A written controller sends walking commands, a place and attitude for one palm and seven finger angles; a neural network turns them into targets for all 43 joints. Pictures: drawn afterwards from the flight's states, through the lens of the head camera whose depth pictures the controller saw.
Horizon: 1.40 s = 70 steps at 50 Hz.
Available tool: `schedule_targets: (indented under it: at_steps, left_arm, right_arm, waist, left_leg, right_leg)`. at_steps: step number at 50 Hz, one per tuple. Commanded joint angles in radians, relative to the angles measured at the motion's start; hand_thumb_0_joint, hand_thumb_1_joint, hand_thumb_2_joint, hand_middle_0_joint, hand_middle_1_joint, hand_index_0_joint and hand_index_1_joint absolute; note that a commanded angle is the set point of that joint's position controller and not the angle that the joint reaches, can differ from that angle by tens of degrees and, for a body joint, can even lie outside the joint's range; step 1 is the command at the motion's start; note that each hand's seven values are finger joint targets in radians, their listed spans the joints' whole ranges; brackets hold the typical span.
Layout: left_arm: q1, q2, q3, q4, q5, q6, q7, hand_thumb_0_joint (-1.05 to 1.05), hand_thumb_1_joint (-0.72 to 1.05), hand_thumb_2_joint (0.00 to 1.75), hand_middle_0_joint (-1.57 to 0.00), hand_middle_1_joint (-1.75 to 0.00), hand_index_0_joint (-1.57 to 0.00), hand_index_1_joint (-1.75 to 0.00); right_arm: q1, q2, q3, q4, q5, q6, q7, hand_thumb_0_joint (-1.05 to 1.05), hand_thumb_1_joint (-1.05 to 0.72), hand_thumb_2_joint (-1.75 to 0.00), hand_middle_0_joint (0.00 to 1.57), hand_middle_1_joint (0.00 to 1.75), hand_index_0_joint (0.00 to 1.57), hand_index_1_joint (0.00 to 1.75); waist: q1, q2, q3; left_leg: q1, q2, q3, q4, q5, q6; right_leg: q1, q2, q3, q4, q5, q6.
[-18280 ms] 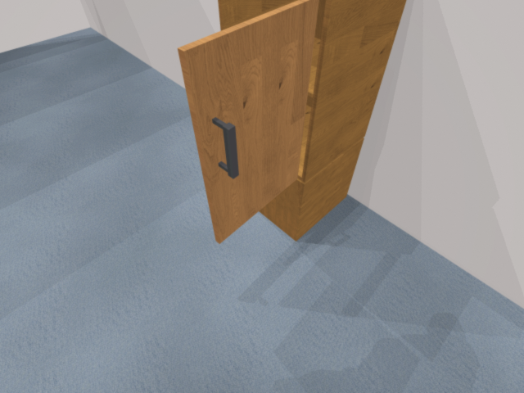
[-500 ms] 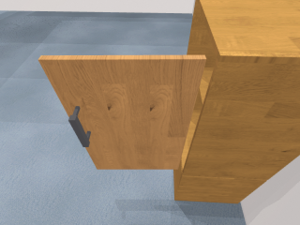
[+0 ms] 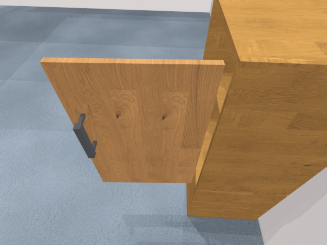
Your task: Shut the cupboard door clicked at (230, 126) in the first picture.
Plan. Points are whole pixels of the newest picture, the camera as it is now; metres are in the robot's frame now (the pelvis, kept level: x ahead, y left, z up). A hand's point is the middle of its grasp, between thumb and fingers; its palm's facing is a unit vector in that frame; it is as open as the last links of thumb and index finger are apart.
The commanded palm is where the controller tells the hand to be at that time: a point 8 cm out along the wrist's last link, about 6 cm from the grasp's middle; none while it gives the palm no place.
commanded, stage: look again from close up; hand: left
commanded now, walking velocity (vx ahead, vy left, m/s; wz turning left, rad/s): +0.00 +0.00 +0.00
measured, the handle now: (87, 136) +0.38 +0.25 +0.02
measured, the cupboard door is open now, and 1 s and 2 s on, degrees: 93 93 93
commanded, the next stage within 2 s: shuffle to correct the standing spot in 0.16 s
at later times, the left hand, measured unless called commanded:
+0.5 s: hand out of the picture -0.02 +0.18 -0.18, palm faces +0.03 -0.97 -0.23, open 7.3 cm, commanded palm none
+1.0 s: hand out of the picture -0.03 +0.22 -0.18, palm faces +0.00 -0.98 -0.21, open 7.3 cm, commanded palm none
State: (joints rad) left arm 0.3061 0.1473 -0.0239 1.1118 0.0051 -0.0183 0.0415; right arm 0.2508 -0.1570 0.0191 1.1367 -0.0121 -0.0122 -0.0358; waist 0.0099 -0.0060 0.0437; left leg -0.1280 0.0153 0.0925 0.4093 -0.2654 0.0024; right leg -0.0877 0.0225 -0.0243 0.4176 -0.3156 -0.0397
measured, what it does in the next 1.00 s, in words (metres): shifts its weight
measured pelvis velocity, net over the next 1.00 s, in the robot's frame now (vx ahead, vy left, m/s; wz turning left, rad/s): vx -0.03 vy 0.04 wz -0.01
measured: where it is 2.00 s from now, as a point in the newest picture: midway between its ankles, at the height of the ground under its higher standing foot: outside the picture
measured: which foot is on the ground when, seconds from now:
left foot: down 0.00-1.00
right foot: down 0.00-1.00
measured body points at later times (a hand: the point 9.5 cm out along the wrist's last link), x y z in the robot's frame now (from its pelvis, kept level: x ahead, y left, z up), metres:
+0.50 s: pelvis -0.02 +0.00 +0.00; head +0.01 +0.00 +0.45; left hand -0.02 +0.23 -0.16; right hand +0.00 -0.22 -0.17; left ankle -0.03 +0.11 -0.74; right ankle -0.06 -0.09 -0.74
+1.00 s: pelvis -0.03 +0.04 -0.01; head -0.02 +0.04 +0.44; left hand -0.03 +0.27 -0.16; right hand -0.02 -0.19 -0.17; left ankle -0.03 +0.12 -0.74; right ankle -0.06 -0.06 -0.74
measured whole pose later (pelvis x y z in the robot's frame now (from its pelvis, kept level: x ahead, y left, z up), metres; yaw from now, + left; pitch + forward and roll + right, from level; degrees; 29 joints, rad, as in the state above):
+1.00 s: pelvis -0.03 +0.04 -0.01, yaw -1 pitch -1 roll +0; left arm 0.33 0.18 -0.01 1.02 0.02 0.00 0.02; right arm 0.29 -0.18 0.00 1.03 -0.02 0.01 -0.02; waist 0.00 0.01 0.02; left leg -0.27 -0.02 0.08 0.57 -0.30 0.06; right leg -0.21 0.03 -0.02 0.56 -0.34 -0.03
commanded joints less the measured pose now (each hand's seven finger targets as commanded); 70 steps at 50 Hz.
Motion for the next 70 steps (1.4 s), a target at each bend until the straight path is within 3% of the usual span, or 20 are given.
schedule_targets:
  at_steps: [1,13,18,23,24,25,26,27,30,31,33,35,37,42,46,48,49,54,64,70]
  left_arm:
    - [0.076,0.108,0.023,-0.023,0.003,-0.010,0.006,0.00,0.90,0.90,-0.20,-0.30,-0.20,-0.30]
    - [0.082,0.101,0.021,-0.017,0.003,-0.009,0.007,0.00,0.90,0.90,-0.20,-0.30,-0.20,-0.30]
    - [0.081,0.131,0.040,-0.051,0.003,-0.003,0.017,0.00,0.90,0.90,-0.20,-0.30,-0.20,-0.30]
    - [0.068,0.155,0.058,-0.087,0.008,0.012,0.021,0.00,0.90,0.90,-0.20,-0.30,-0.20,-0.30]
    - [0.102,0.142,0.053,-0.088,0.016,-0.014,0.046,0.00,0.90,0.90,-0.20,-0.30,-0.20,-0.30]
    - [0.082,0.202,0.069,-0.151,0.018,-0.021,0.039,0.00,0.90,0.90,-0.20,-0.30,-0.20,-0.30]
    - [0.057,0.200,0.072,-0.165,0.024,-0.028,0.033,0.00,0.90,0.90,-0.20,-0.30,-0.20,-0.30]
    - [0.053,0.191,0.069,-0.185,0.023,-0.029,0.029,0.00,0.90,0.90,-0.20,-0.30,-0.20,-0.30]
    - [-0.019,0.164,0.046,-0.198,0.016,-0.023,0.019,0.00,0.90,0.90,-0.20,-0.30,-0.20,-0.30]
    - [-0.029,0.147,0.044,-0.195,0.014,-0.016,0.014,0.00,0.90,0.90,-0.20,-0.30,-0.20,-0.30]
    - [-0.025,0.140,0.040,-0.188,0.021,0.008,0.007,0.00,0.90,0.90,-0.20,-0.30,-0.20,-0.30]
    - [0.004,0.136,0.041,-0.188,0.026,0.019,-0.003,0.00,0.90,0.90,-0.20,-0.30,-0.20,-0.30]
    - [0.026,0.121,0.040,-0.186,0.029,0.020,-0.011,0.00,0.90,0.90,-0.20,-0.30,-0.20,-0.30]
    - [0.048,0.106,0.043,-0.176,0.027,0.021,-0.024,0.00,0.90,0.90,-0.20,-0.30,-0.20,-0.30]
    - [0.063,0.115,0.038,-0.148,0.016,0.003,-0.017,0.00,0.90,0.90,-0.20,-0.30,-0.20,-0.30]
    - [0.057,0.125,0.031,-0.131,0.011,-0.007,-0.013,0.00,0.90,0.90,-0.20,-0.30,-0.20,-0.30]
    - [0.046,0.128,0.027,-0.123,0.007,-0.010,-0.010,0.00,0.90,0.90,-0.20,-0.30,-0.20,-0.30]
    - [0.062,0.112,0.021,-0.089,0.003,-0.008,-0.004,0.00,0.90,0.90,-0.20,-0.30,-0.20,-0.30]
    - [0.080,0.087,0.018,-0.037,0.004,-0.009,0.007,0.00,0.90,0.90,-0.20,-0.30,-0.20,-0.30]
    - [0.074,0.084,0.018,-0.029,0.002,-0.004,0.009,0.00,0.90,0.90,-0.20,-0.30,-0.20,-0.30]
  right_arm:
    - [0.059,-0.078,-0.009,-0.026,0.002,-0.017,-0.003,0.00,-0.90,-0.90,0.20,0.30,0.20,0.30]
    - [0.073,-0.074,-0.009,-0.019,0.002,-0.016,-0.002,0.00,-0.90,-0.90,0.20,0.30,0.20,0.30]
    - [0.056,-0.087,-0.027,-0.057,0.004,-0.008,-0.005,0.00,-0.90,-0.90,0.20,0.30,0.20,0.30]
    - [0.036,-0.098,-0.046,-0.106,0.000,0.017,-0.003,0.00,-0.90,-0.90,0.20,0.30,0.20,0.30]
    - [-0.047,-0.120,-0.057,-0.188,0.016,0.001,0.005,0.00,-0.90,-0.90,0.20,0.30,0.20,0.30]
    - [0.009,-0.075,-0.057,-0.220,0.009,0.013,0.019,0.00,-0.90,-0.90,0.20,0.30,0.20,0.30]
    - [-0.007,-0.074,-0.056,-0.226,-0.002,0.018,0.023,0.00,-0.90,-0.90,0.20,0.30,0.20,0.30]
    - [-0.001,-0.057,-0.054,-0.242,0.006,0.017,0.025,0.00,-0.90,-0.90,0.20,0.30,0.20,0.30]
    - [0.048,-0.065,-0.045,-0.214,0.002,0.011,0.027,0.00,-0.90,-0.90,0.20,0.30,0.20,0.30]
    - [0.064,-0.077,-0.045,-0.199,-0.004,0.004,0.028,0.00,-0.90,-0.90,0.20,0.30,0.20,0.30]
    - [0.040,-0.118,-0.047,-0.200,-0.016,0.007,0.031,0.00,-0.90,-0.90,0.20,0.30,0.20,0.30]
    - [0.029,-0.167,-0.055,-0.214,-0.022,0.013,0.032,0.00,-0.90,-0.90,0.20,0.30,0.20,0.30]
    - [0.028,-0.192,-0.060,-0.218,-0.023,0.012,0.027,0.00,-0.90,-0.90,0.20,0.30,0.20,0.30]
    - [0.005,-0.186,-0.058,-0.223,-0.020,0.005,0.013,0.00,-0.90,-0.90,0.20,0.30,0.20,0.30]
    - [0.010,-0.125,-0.037,-0.203,-0.010,-0.010,0.010,0.00,-0.90,-0.90,0.20,0.30,0.20,0.30]
    - [0.019,-0.106,-0.028,-0.186,-0.006,-0.010,0.011,0.00,-0.90,-0.90,0.20,0.30,0.20,0.30]
    - [0.034,-0.091,-0.023,-0.168,-0.005,-0.009,0.012,0.00,-0.90,-0.90,0.20,0.30,0.20,0.30]
    - [0.071,-0.101,-0.015,-0.100,-0.001,-0.022,0.008,0.00,-0.90,-0.90,0.20,0.30,0.20,0.30]
    - [0.078,-0.079,-0.012,-0.036,0.004,-0.027,-0.006,0.00,-0.90,-0.90,0.20,0.30,0.20,0.30]
    - [0.073,-0.078,-0.010,-0.023,0.003,-0.024,-0.008,0.00,-0.90,-0.90,0.20,0.30,0.20,0.30]
  waist:
    - [-0.003,-0.002,0.020]
    - [-0.002,-0.010,0.034]
    - [0.006,0.010,-0.027]
    - [0.004,-0.032,-0.047]
    - [0.001,-0.035,-0.026]
    - [-0.010,-0.155,-0.087]
    - [0.003,-0.089,-0.140]
    - [-0.006,-0.106,-0.148]
    - [-0.054,-0.099,-0.070]
    - [-0.050,-0.024,-0.024]
    - [-0.033,0.100,0.117]
    - [-0.022,0.113,0.158]
    - [-0.013,0.122,0.129]
    - [0.007,0.085,0.058]
    - [0.006,0.017,0.019]
    - [-0.011,-0.100,0.024]
    - [-0.025,-0.103,0.019]
    - [-0.017,0.033,-0.018]
    - [-0.007,-0.005,-0.013]
    - [-0.004,0.004,0.006]
  left_leg:
    - [0.023,0.095,-0.089,-0.050,0.253,0.031]
    - [0.012,0.092,-0.096,-0.057,0.226,0.031]
    - [0.023,0.100,-0.085,-0.009,0.399,0.021]
    - [-0.025,0.088,-0.059,0.062,0.325,0.006]
    - [-0.085,0.090,-0.028,0.249,0.286,-0.010]
    - [-0.212,0.023,-0.065,0.285,-0.069,0.013]
    - [-0.235,0.015,-0.064,0.314,-0.115,0.014]
    - [-0.227,0.018,-0.069,0.305,-0.134,0.014]
    - [-0.052,0.006,-0.059,0.121,-0.014,0.010]
    - [-0.024,0.029,-0.080,0.086,0.024,0.017]
    - [-0.176,0.075,-0.189,-0.008,-0.192,0.056]
    - [-0.270,0.124,-0.299,-0.136,-0.431,0.092]
    - [-0.257,0.171,-0.381,-0.183,-0.444,0.129]
    - [-0.260,0.214,-0.367,-0.148,-0.270,0.166]
    - [-0.233,0.117,-0.238,-0.025,-0.042,0.096]
    - [-0.189,0.042,-0.120,0.070,-0.020,0.056]
    - [-0.142,0.030,-0.095,0.078,-0.012,0.043]
    - [-0.057,0.081,-0.150,0.008,0.158,0.061]
    - [-0.012,0.081,-0.139,0.007,0.339,0.055]
    - [0.003,0.083,-0.145,-0.020,0.348,0.056]
  right_leg:
    - [-0.060,-0.129,0.098,-0.064,0.359,-0.004]
    - [-0.071,-0.134,0.102,-0.071,0.317,-0.005]
    - [-0.050,-0.168,0.126,0.003,0.541,-0.014]
    - [-0.062,-0.202,0.166,0.042,0.569,-0.040]
    - [-0.097,-0.229,0.192,0.021,0.976,0.024]
    - [0.003,-0.273,0.230,0.043,0.891,-0.028]
    - [0.065,-0.305,0.244,0.055,0.914,-0.088]
    - [0.037,-0.294,0.224,0.052,0.796,-0.115]
    - [-0.152,-0.198,0.154,0.021,0.367,-0.076]
    - [-0.212,-0.152,0.124,0.020,0.174,-0.052]
    - [-0.262,-0.068,0.077,0.018,-0.226,-0.018]
    - [-0.256,-0.012,0.013,0.121,-0.244,-0.004]
    - [-0.255,0.009,-0.018,0.234,-0.171,-0.001]
    - [-0.202,-0.019,0.011,0.254,-0.131,0.000]
    - [-0.111,-0.075,0.121,0.017,0.009,-0.028]
    - [-0.146,-0.135,0.197,-0.045,0.036,-0.053]
    - [-0.178,-0.158,0.214,-0.070,0.042,-0.062]
    - [-0.135,-0.097,0.117,0.003,0.145,-0.022]
    - [-0.066,-0.118,0.101,-0.004,0.341,-0.009]
    - [-0.059,-0.122,0.094,-0.023,0.314,-0.004]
